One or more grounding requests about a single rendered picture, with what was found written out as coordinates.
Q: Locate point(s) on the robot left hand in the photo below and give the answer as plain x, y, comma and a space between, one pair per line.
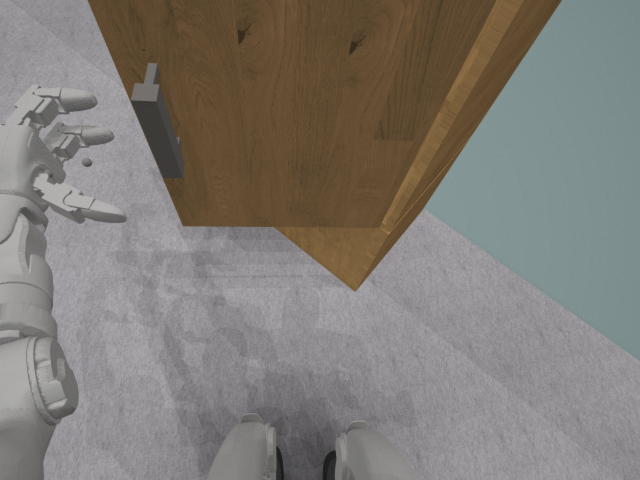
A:
24, 156

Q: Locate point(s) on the left robot upper arm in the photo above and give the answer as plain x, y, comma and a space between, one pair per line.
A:
37, 389

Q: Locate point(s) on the right robot thigh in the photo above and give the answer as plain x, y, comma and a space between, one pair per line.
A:
367, 454

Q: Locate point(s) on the cupboard door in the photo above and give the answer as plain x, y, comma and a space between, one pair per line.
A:
293, 113

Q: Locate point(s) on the handle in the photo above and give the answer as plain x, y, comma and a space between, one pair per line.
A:
152, 112

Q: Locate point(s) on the robot thigh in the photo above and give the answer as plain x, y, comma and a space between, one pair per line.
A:
247, 453
367, 454

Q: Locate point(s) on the left robot thigh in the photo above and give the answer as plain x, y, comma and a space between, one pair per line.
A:
247, 453

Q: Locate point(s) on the robot left forearm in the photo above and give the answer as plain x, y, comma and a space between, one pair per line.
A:
26, 279

